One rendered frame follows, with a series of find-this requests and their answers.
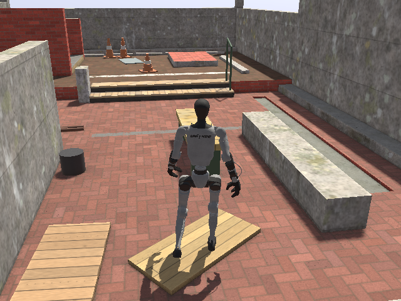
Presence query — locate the robot left hand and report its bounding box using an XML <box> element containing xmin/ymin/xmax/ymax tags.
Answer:
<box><xmin>167</xmin><ymin>166</ymin><xmax>182</xmax><ymax>177</ymax></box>

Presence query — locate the right robot upper arm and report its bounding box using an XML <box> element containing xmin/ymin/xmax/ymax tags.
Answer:
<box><xmin>214</xmin><ymin>126</ymin><xmax>231</xmax><ymax>162</ymax></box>

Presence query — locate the left robot upper arm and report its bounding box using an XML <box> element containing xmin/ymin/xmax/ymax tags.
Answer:
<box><xmin>171</xmin><ymin>125</ymin><xmax>188</xmax><ymax>159</ymax></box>

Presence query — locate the right robot forearm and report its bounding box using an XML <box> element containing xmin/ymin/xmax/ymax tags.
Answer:
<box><xmin>225</xmin><ymin>152</ymin><xmax>239</xmax><ymax>182</ymax></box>

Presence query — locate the robot right hand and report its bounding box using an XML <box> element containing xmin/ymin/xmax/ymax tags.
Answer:
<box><xmin>226</xmin><ymin>180</ymin><xmax>241</xmax><ymax>198</ymax></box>

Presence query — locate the right robot thigh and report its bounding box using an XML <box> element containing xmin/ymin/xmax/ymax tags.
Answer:
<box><xmin>208</xmin><ymin>174</ymin><xmax>221</xmax><ymax>213</ymax></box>

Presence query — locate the robot left foot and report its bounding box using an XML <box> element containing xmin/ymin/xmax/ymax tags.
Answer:
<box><xmin>173</xmin><ymin>248</ymin><xmax>182</xmax><ymax>258</ymax></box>

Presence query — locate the left robot forearm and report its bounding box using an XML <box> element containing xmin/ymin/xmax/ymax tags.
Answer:
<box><xmin>168</xmin><ymin>150</ymin><xmax>178</xmax><ymax>169</ymax></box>

